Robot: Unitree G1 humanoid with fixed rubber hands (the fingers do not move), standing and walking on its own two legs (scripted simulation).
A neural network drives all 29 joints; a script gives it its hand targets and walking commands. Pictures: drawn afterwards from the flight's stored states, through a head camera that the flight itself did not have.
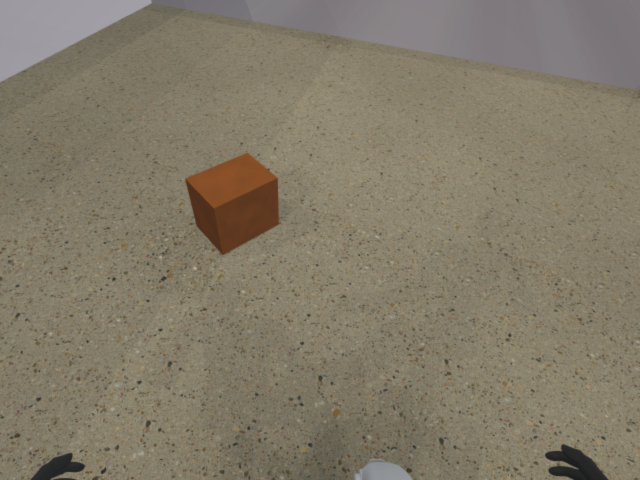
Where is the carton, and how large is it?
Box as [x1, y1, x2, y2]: [185, 153, 278, 254]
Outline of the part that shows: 247,153 185,179 196,224 222,254 278,224 277,178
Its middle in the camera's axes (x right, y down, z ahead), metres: -0.35 -0.13 +1.60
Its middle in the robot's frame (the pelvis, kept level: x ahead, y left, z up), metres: +1.24 +0.33 -0.64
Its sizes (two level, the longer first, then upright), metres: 0.286 0.210 0.263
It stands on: the floor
